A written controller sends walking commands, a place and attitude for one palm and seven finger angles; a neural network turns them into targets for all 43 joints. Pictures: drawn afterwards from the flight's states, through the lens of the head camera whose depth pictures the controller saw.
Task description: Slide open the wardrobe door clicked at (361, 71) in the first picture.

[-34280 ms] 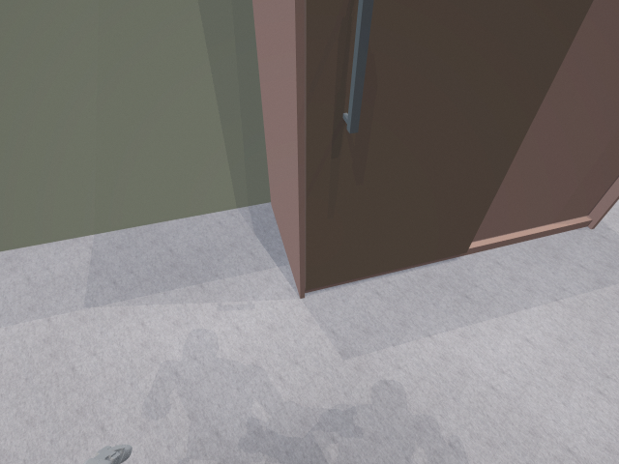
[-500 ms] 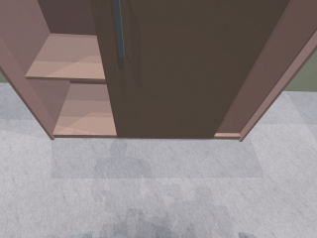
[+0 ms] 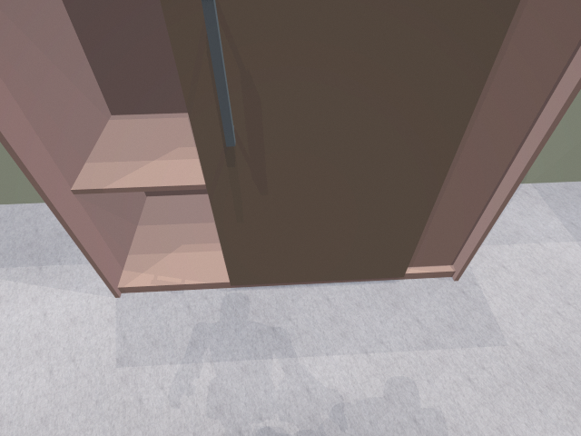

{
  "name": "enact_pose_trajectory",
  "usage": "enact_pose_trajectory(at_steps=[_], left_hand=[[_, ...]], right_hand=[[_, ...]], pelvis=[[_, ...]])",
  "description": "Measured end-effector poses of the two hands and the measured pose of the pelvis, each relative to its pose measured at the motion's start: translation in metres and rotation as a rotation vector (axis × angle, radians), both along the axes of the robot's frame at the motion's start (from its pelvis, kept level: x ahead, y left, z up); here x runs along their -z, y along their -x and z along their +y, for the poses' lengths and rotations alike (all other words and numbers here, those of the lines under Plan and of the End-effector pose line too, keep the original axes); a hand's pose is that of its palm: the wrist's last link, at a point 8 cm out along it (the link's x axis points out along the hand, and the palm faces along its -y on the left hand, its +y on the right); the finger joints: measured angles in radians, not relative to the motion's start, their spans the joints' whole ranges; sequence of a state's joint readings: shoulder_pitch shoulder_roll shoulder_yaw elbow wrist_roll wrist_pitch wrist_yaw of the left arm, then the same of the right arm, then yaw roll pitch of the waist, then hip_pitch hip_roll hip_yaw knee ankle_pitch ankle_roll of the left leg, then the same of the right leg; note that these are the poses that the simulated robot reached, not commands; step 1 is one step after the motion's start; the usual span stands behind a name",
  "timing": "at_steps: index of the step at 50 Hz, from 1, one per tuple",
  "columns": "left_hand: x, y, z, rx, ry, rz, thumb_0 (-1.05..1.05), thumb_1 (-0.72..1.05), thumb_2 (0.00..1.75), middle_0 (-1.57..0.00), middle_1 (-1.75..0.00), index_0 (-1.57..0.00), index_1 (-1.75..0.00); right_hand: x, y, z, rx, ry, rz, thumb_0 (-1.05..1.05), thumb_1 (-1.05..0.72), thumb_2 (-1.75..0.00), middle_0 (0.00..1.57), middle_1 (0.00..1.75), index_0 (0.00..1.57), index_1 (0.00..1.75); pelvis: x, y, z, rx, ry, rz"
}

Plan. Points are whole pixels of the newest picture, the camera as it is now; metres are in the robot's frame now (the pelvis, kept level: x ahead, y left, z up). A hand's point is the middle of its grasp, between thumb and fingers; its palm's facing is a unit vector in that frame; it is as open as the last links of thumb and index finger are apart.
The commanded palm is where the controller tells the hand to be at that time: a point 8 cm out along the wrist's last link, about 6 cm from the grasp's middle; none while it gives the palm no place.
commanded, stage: let the arm hang, fingers relaxed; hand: left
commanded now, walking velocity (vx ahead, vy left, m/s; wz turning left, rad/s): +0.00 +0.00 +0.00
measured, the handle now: (222, 77) +0.75 +0.18 +0.14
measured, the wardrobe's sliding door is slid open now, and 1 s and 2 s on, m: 0.45 0.45 0.45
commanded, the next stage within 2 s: look to check the result in 0.30 s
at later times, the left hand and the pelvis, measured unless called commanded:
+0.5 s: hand out of the picture +0.04 +0.21 -0.17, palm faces -0.02 -0.97 -0.24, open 7.4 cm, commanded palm none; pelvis +0.00 +0.00 +0.00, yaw +0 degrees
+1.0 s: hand out of the picture +0.09 +0.24 -0.15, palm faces -0.03 -0.95 -0.32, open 7.4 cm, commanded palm none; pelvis +0.01 +0.00 +0.00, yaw +0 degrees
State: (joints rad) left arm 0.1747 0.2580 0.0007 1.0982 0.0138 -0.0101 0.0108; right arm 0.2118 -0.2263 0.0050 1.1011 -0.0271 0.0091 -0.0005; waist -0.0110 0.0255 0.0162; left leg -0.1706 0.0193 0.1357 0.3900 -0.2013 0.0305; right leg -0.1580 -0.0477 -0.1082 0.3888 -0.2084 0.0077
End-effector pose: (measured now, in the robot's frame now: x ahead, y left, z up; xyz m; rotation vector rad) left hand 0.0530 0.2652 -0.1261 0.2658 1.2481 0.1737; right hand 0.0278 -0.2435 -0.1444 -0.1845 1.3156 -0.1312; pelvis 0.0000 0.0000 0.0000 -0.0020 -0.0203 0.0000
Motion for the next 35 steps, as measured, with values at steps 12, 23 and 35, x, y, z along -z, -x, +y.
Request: enact_pose_trajectory(at_steps=[12, 23, 35], left_hand=[[0.013, 0.002, -0.02, 0.008, 0.074, 0.028, 0.01, 0.91, 0.9, -0.2, -0.3, -0.2, -0.3], [0.014, 0.02, -0.009, -0.015, 0.059, 0.086, 0.01, 0.91, 0.9, -0.2, -0.3, -0.2, -0.3], [0.002, 0.004, 0.016, -0.012, -0.005, 0.047, 0.01, 0.91, 0.9, -0.2, -0.3, -0.2, -0.3]], right_hand=[[-0.007, 0.017, -0.005, 0.026, 0.038, 0.047, 0.01, -0.91, -0.9, 0.2, 0.3, 0.2, 0.3], [-0.011, 0.006, -0.011, 0.017, 0.058, 0.038, 0.01, -0.91, -0.9, 0.2, 0.3, 0.2, 0.3], [-0.016, -0.03, -0.025, -0.014, 0.083, -0.037, 0.01, -0.91, -0.9, 0.2, 0.3, 0.2, 0.3]], pelvis=[[-0.001, -0.001, 0.003, 0.003, -0.002, -0.002], [-0.002, -0.002, 0.004, 0.002, 0.001, 0.002], [-0.003, -0.006, 0.005, -0.001, 0.001, 0.002]])
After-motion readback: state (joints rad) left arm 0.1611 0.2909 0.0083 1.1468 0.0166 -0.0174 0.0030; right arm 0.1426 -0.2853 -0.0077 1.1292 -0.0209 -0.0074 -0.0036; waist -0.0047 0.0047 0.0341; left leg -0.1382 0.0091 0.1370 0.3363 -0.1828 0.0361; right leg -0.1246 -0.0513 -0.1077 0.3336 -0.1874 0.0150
